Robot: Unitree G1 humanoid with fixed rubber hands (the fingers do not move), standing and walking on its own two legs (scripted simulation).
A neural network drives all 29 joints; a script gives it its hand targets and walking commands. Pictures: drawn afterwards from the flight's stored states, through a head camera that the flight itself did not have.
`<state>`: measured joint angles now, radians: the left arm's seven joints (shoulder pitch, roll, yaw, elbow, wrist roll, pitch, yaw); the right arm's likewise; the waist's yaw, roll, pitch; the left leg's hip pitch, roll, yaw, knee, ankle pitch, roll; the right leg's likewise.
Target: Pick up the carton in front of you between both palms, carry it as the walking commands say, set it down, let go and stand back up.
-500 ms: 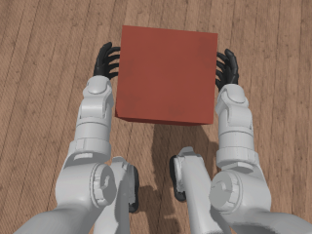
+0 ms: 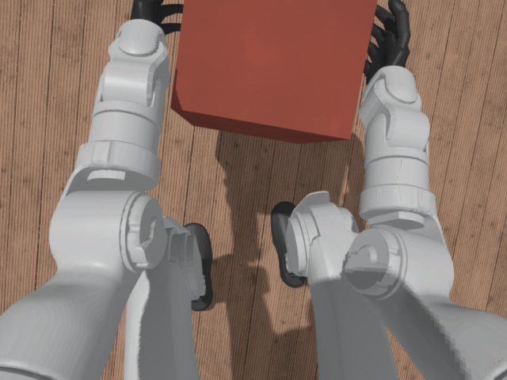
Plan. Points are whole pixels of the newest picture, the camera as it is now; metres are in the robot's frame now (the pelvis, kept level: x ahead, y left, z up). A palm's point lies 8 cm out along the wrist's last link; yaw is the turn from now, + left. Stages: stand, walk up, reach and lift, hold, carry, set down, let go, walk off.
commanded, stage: set down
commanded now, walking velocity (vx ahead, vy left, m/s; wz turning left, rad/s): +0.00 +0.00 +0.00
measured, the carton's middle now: (263, 64) +0.52 -0.07 -0.20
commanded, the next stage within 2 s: none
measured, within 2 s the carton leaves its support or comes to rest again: rests again in 1.18 s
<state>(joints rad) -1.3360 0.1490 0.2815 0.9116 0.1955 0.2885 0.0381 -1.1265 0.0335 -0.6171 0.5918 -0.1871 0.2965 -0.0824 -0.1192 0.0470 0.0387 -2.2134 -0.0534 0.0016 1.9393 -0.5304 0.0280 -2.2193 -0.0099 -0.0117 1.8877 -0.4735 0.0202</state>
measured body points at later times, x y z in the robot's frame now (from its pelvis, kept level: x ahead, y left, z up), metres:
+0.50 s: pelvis +0.01 +0.00 -0.06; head +0.37 +0.01 +0.21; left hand +0.58 +0.06 -0.23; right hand +0.51 -0.23 -0.21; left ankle +0.10 +0.10 -0.40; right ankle +0.13 -0.13 -0.40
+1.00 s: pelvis +0.00 +0.00 -0.07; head +0.36 +0.01 +0.19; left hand +0.58 +0.06 -0.24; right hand +0.50 -0.24 -0.22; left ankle +0.10 +0.10 -0.40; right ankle +0.13 -0.13 -0.40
